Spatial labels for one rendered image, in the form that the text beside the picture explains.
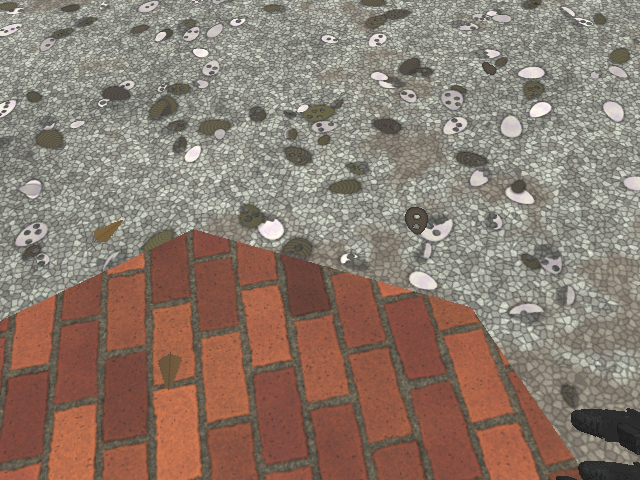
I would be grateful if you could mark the robot right hand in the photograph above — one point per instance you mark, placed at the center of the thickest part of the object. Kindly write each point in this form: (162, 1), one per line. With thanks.
(614, 426)

